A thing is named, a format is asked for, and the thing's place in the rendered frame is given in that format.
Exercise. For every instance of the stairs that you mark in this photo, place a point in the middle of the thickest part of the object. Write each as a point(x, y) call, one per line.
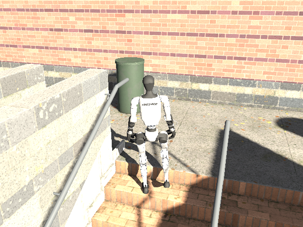
point(189, 201)

